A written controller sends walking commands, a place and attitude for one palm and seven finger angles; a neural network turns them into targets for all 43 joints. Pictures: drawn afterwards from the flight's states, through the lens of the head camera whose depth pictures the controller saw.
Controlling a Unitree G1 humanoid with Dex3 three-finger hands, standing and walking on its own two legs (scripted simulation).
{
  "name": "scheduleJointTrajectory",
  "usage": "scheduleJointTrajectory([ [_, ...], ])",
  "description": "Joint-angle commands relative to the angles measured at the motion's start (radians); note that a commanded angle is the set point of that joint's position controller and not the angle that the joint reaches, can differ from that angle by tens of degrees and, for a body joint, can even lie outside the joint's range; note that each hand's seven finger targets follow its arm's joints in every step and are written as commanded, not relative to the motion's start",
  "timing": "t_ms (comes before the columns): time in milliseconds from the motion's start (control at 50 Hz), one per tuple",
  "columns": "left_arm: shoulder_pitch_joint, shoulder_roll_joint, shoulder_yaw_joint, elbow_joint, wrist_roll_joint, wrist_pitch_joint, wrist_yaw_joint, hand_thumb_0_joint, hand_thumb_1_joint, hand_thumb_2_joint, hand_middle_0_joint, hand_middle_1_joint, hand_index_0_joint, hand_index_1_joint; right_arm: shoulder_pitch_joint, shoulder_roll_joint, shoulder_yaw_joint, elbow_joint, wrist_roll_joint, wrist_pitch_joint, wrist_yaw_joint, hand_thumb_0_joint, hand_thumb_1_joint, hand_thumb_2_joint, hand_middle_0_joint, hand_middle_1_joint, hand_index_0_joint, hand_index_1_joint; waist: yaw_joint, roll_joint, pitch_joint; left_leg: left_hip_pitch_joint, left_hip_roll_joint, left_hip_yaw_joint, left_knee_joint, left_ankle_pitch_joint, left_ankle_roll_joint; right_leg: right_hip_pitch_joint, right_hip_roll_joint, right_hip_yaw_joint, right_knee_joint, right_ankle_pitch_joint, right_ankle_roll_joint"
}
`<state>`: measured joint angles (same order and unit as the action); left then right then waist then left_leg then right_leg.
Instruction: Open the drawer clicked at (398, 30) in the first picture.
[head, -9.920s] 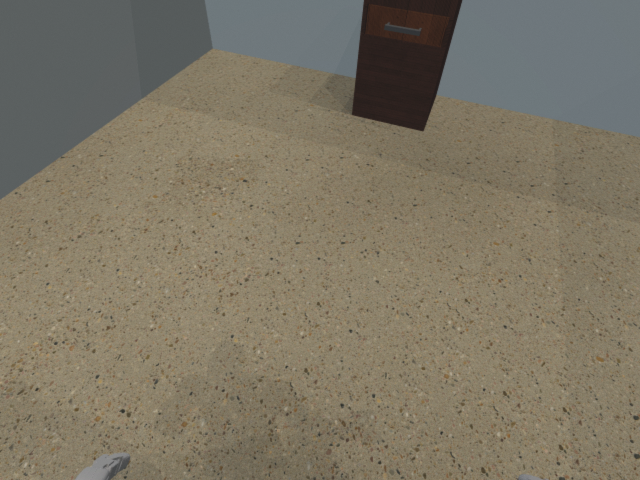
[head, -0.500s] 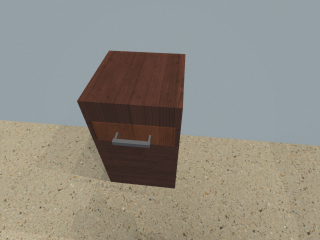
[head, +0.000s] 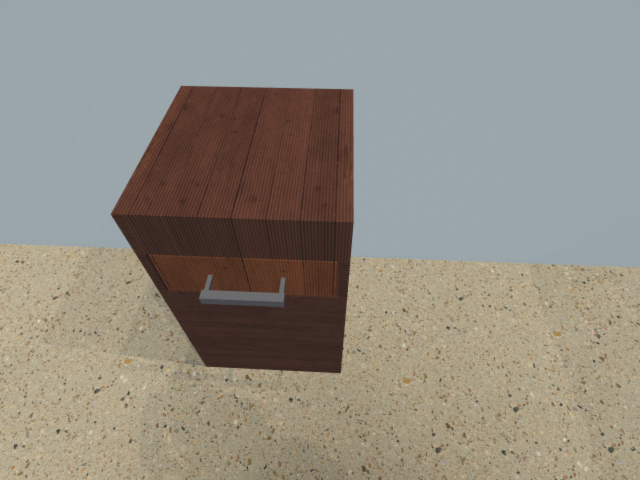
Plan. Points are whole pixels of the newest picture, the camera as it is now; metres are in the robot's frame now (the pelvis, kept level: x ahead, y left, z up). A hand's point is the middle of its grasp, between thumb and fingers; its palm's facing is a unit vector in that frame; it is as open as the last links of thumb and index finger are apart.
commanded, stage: come to a stop and stand still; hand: left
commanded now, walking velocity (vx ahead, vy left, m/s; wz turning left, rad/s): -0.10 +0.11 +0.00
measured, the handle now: (244, 289) +0.50 +0.20 -0.23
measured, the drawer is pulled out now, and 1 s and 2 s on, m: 0.00 0.00 0.00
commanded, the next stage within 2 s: look again from close up in 0.70 s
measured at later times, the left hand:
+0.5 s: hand out of the picture -0.02 +0.20 -0.17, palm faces +0.07 -0.98 -0.19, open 7.3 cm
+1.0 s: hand out of the picture -0.05 +0.17 -0.16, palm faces +0.05 -0.98 -0.17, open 7.4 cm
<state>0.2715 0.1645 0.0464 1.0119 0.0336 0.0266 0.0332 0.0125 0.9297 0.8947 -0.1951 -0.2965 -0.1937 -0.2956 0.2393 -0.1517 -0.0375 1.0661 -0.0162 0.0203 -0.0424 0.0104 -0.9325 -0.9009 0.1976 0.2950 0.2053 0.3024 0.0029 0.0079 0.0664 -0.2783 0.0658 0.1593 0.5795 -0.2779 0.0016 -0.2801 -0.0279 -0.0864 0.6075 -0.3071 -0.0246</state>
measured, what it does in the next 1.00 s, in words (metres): steps on the spot: left foot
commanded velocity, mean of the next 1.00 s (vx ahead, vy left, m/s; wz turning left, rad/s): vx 0.00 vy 0.02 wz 0.00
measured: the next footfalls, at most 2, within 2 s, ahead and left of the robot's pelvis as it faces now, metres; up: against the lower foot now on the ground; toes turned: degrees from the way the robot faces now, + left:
left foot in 0.30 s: +0.00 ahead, +0.11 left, +0.00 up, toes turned +4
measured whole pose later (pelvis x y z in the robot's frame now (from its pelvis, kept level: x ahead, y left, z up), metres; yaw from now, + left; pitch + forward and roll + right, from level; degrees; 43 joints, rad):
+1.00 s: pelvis -0.01 +0.02 +0.01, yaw +1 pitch -1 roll +0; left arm 0.36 0.09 -0.03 1.14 0.02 -0.02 0.04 0.00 0.91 0.89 -0.20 -0.30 -0.20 -0.30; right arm 0.35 -0.14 0.02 1.07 -0.01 -0.03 -0.02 0.01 -0.92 -0.90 0.19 0.29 0.20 0.30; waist 0.00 0.03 -0.01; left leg -0.16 -0.01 0.08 0.50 -0.32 0.04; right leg -0.25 -0.05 -0.10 0.51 -0.25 -0.01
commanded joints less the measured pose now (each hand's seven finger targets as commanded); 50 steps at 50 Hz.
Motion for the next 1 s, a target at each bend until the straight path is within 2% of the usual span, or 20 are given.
scheduleJointTrajectory([
  [0, 0.115, 0.143, 0.025, -0.028, -0.002, -0.022, 0.01, 0.0, 0.9, 0.9, -0.2, -0.3, -0.2, -0.3, 0.045, -0.037, -0.024, -0.051, 0.008, 0.017, 0.003, 0.0, -0.9, -0.9, 0.2, 0.3, 0.2, 0.3, 0.019, -0.216, -0.104, -0.108, -0.038, -0.085, 0.28, -0.263, -0.005, 0.128, -0.306, 0.272, -0.222, 0.806, -0.146],
  [60, 0.031, 0.114, 0.02, -0.052, -0.006, -0.026, 0.022, 0.0, 0.9, 0.9, -0.2, -0.3, -0.2, -0.3, 0.055, -0.036, -0.024, -0.043, 0.008, 0.029, 0.012, 0.0, -0.9, -0.9, 0.2, 0.3, 0.2, 0.3, -0.012, -0.133, -0.086, -0.143, -0.033, -0.156, 0.424, -0.233, -0.012, 0.121, -0.283, 0.222, -0.225, 0.727, -0.179],
  [100, 0.014, 0.136, 0.024, -0.062, -0.004, -0.027, 0.021, 0.0, 0.9, 0.9, -0.2, -0.3, -0.2, -0.3, 0.044, -0.044, -0.023, -0.039, 0.007, 0.029, 0.019, 0.0, -0.9, -0.9, 0.2, 0.3, 0.2, 0.3, -0.004, -0.125, -0.074, -0.143, -0.037, -0.143, 0.364, -0.225, -0.026, 0.138, -0.272, 0.192, -0.234, 0.68, -0.174],
  [160, 0.016, 0.157, 0.034, -0.06, -0.002, -0.024, 0.022, 0.0, 0.9, 0.9, -0.2, -0.3, -0.2, -0.3, 0.032, -0.047, -0.021, -0.051, 0.008, 0.023, 0.023, 0.0, -0.9, -0.9, 0.2, 0.3, 0.2, 0.3, 0.017, -0.136, -0.076, -0.106, -0.035, -0.131, 0.226, -0.219, -0.03, 0.163, -0.291, 0.216, -0.249, 0.588, -0.189],
  [200, -0.002, 0.168, 0.038, -0.06, -0.004, -0.02, 0.02, 0.0, 0.9, 0.9, -0.2, -0.3, -0.2, -0.3, 0.063, -0.044, -0.018, -0.047, 0.008, 0.017, 0.022, 0.0, -0.9, -0.9, 0.2, 0.3, 0.2, 0.3, 0.004, -0.13, -0.08, -0.038, -0.035, -0.12, 0.073, -0.157, -0.025, 0.131, -0.276, 0.225, -0.242, 0.466, -0.173],
  [240, -0.026, 0.152, 0.035, -0.057, -0.014, -0.016, 0.015, 0.0, 0.9, 0.9, -0.2, -0.3, -0.2, -0.3, 0.138, -0.038, -0.013, -0.022, 0.007, 0.006, 0.02, 0.0, -0.9, -0.9, 0.2, 0.3, 0.2, 0.3, -0.026, -0.113, -0.097, 0.119, -0.044, -0.105, -0.157, 0.024, -0.015, 0.066, -0.216, 0.187, -0.197, 0.327, -0.111],
  [260, -0.023, 0.12, 0.03, -0.063, -0.018, -0.011, 0.011, 0.0, 0.9, 0.9, -0.2, -0.3, -0.2, -0.3, 0.158, -0.064, -0.015, -0.017, 0.005, -0.003, 0.018, 0.0, -0.9, -0.9, 0.2, 0.3, 0.2, 0.3, -0.025, -0.018, -0.09, 0.166, 0.008, -0.161, -0.222, 0.094, 0.005, 0.018, -0.152, 0.141, -0.142, 0.223, -0.064],
  [280, -0.007, 0.074, 0.021, -0.071, -0.023, -0.005, 0.006, 0.0, 0.9, 0.9, -0.2, -0.3, -0.2, -0.3, 0.133, -0.117, -0.02, -0.034, -0.004, -0.01, 0.015, 0.0, -0.9, -0.9, 0.2, 0.3, 0.2, 0.3, -0.005, 0.152, -0.073, 0.122, 0.136, -0.318, -0.278, 0.185, 0.058, -0.026, -0.063, 0.075, -0.088, 0.085, -0.008],
  [300, -0.014, 0.049, 0.009, -0.064, -0.02, -0.006, 0.005, 0.0, 0.9, 0.9, -0.2, -0.3, -0.2, -0.3, 0.067, -0.142, -0.017, -0.052, -0.007, -0.007, 0.014, 0.0, -0.9, -0.9, 0.2, 0.3, 0.2, 0.3, 0.02, 0.195, -0.037, 0.005, 0.198, -0.348, -0.316, 0.193, 0.106, 0.027, -0.038, 0.027, -0.078, 0.006, 0.018],
  [320, -0.014, 0.048, 0.006, -0.046, -0.014, -0.005, 0.004, 0.0, 0.9, 0.9, -0.2, -0.3, -0.2, -0.3, 0.012, -0.13, -0.009, -0.059, -0.009, -0.005, 0.015, 0.0, -0.9, -0.9, 0.2, 0.3, 0.2, 0.3, 0.03, 0.134, -0.014, -0.087, 0.178, -0.315, -0.337, 0.069, 0.108, 0.109, -0.038, 0.03, -0.064, 0.015, 0.019],
  [360, 0.006, 0.045, 0.001, -0.019, -0.005, 0.0, 0.0, 0.0, 0.9, 0.9, -0.2, -0.3, -0.2, -0.3, -0.005, -0.114, -0.002, -0.061, -0.005, -0.01, 0.014, 0.0, -0.9, -0.9, 0.2, 0.3, 0.2, 0.3, 0.037, 0.145, 0.032, -0.137, 0.129, -0.292, -0.373, -0.068, 0.081, 0.137, -0.048, 0.033, -0.08, 0.07, 0.015],
  [480, 0.059, 0.046, -0.013, 0.041, -0.004, -0.013, -0.004, 0.0, 0.9, 0.9, -0.2, -0.3, -0.2, -0.3, 0.046, -0.117, 0.002, -0.034, -0.002, -0.011, 0.017, 0.0, -0.9, -0.9, 0.2, 0.3, 0.2, 0.3, 0.022, 0.034, 0.049, -0.101, 0.086, -0.27, -0.398, -0.229, 0.053, 0.125, -0.059, 0.052, -0.189, 0.092, 0.021],
  [620, 0.119, 0.024, -0.027, 0.088, -0.008, -0.03, 0.001, 0.0, 0.9, 0.9, -0.2, -0.3, -0.2, -0.3, 0.101, -0.098, 0.014, -0.001, 0.001, -0.017, 0.015, 0.0, -0.9, -0.9, 0.2, 0.3, 0.2, 0.3, 0.008, 0.006, 0.053, -0.033, 0.062, -0.239, -0.374, -0.151, 0.044, 0.087, -0.074, 0.074, -0.241, 0.121, 0.019],
  [760, 0.156, 0.013, -0.034, 0.115, -0.014, -0.045, 0.008, 0.0, 0.9, 0.9, -0.2, -0.3, -0.2, -0.3, 0.147, -0.063, 0.025, 0.031, 0.008, -0.028, 0.009, 0.0, -0.9, -0.9, 0.2, 0.3, 0.2, 0.3, -0.004, -0.032, -0.009, 0.059, 0.045, -0.187, -0.302, 0.04, 0.039, 0.096, -0.092, 0.095, -0.258, 0.19, 0.009],
  [780, 0.194, 0.068, -0.049, 0.134, -0.004, -0.067, 0.045, 0.0, 0.9, 0.9, -0.2, -0.3, -0.2, -0.3, 0.031, -0.105, 0.03, -0.043, 0.01, -0.053, 0.026, 0.0, -0.9, -0.9, 0.2, 0.3, 0.2, 0.3, 0.041, -0.11, 0.058, -0.036, 0.069, -0.146, -0.125, 0.123, 0.009, 0.056, -0.124, 0.113, -0.198, 0.36, 0.01],
  [800, 0.168, 0.078, -0.044, 0.106, -0.015, -0.071, 0.037, 0.0, 0.9, 0.9, -0.2, -0.3, -0.2, -0.3, 0.099, -0.066, 0.028, -0.059, 0.008, -0.045, 0.024, 0.0, -0.9, -0.9, 0.2, 0.3, 0.2, 0.3, -0.014, -0.025, -0.039, 0.025, 0.0, -0.165, -0.157, -0.025, 0.006, 0.057, -0.145, 0.161, -0.223, 0.117, -0.011],
  [820, 0.145, 0.068, -0.043, 0.092, -0.015, -0.073, 0.028, 0.0, 0.9, 0.9, -0.2, -0.3, -0.2, -0.3, 0.132, -0.053, 0.033, -0.04, 0.004, -0.052, 0.024, 0.0, -0.9, -0.9, 0.2, 0.3, 0.2, 0.3, -0.02, 0.035, -0.029, 0.034, 0.013, -0.18, -0.195, 0.007, 0.018, 0.025, -0.125, 0.145, -0.206, 0.03, -0.023],
  [860, 0.158, 0.066, -0.047, 0.088, -0.017, -0.073, 0.019, 0.0, 0.9, 0.9, -0.2, -0.3, -0.2, -0.3, 0.177, -0.054, 0.04, -0.037, 0.005, -0.062, 0.025, 0.0, -0.9, -0.9, 0.2, 0.3, 0.2, 0.3, -0.02, 0.118, -0.122, 0.051, 0.04, -0.19, -0.186, 0.07, 0.033, 0.077, -0.098, 0.098, -0.172, 0.088, -0.026],
  [920, 0.147, 0.031, -0.055, 0.092, -0.019, -0.072, 0.012, 0.0, 0.9, 0.9, -0.2, -0.3, -0.2, -0.3, 0.18, -0.055, 0.043, -0.035, 0.009, -0.064, 0.017, 0.0, -0.9, -0.9, 0.2, 0.3, 0.2, 0.3, -0.016, 0.005, -0.044, 0.018, 0.044, -0.198, -0.195, 0.128, 0.044, 0.083, -0.09, 0.089, -0.17, 0.166, -0.028],
  [980, 0.139, 0.025, -0.057, 0.092, -0.021, -0.067, 0.011, 0.0, 0.9, 0.9, -0.2, -0.3, -0.2, -0.3, 0.196, -0.058, 0.048, -0.024, 0.007, -0.062, 0.014, 0.0, -0.9, -0.9, 0.2, 0.3, 0.2, 0.3, -0.014, -0.023, 0.034, 0.001, 0.043, -0.191, -0.211, 0.13, 0.044, 0.061, -0.087, 0.087, -0.175, 0.177, -0.027],
])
